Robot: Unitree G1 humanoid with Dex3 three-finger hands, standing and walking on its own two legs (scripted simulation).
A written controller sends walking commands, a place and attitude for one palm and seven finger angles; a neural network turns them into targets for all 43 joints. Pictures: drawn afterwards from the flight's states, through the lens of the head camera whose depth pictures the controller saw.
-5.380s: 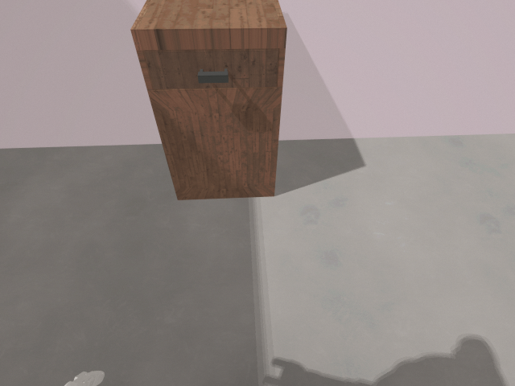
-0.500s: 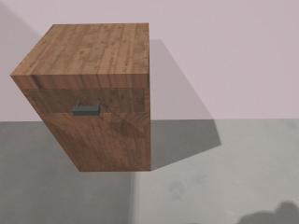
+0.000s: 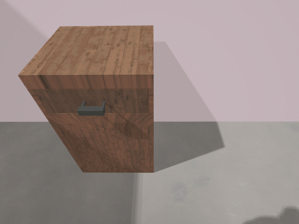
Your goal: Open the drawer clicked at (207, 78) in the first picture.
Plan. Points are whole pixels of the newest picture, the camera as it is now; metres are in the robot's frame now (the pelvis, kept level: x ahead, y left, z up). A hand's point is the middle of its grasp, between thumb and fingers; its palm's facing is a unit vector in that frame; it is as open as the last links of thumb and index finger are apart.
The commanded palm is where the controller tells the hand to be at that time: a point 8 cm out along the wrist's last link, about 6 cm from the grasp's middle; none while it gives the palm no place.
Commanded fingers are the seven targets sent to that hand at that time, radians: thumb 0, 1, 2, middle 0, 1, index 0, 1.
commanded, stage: look again from close up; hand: left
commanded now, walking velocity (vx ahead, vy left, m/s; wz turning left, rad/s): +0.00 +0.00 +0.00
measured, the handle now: (92, 107) +0.56 +0.27 -0.06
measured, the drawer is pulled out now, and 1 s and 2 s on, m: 0.00 0.00 0.00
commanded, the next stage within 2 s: raise the hand with hooked fingers in 0.26 s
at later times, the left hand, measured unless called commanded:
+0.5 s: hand out of the picture +0.11 +0.21 -0.10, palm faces -0.11 -0.83 -0.55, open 7.3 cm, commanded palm +0.12 +0.23 -0.05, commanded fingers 0.00 0.71 0.82 -0.21 -0.42 -0.21 -0.42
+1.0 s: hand (71, 194) +0.21 +0.23 -0.04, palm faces +0.07 -0.07 -0.99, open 9.8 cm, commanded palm +0.18 +0.22 +0.02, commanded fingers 0.00 0.13 0.57 -0.25 -0.80 -0.25 -0.80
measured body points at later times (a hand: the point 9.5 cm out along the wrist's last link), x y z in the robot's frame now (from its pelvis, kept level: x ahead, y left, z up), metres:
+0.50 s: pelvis +0.00 +0.01 +0.00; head +0.01 +0.00 +0.45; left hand +0.11 +0.26 -0.07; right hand +0.05 -0.23 -0.15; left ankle -0.01 +0.12 -0.74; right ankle +0.00 -0.10 -0.74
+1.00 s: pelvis +0.00 -0.01 -0.05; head +0.04 -0.04 +0.40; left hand +0.20 +0.23 +0.02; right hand +0.27 -0.20 -0.12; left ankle -0.02 +0.12 -0.73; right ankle +0.00 -0.10 -0.74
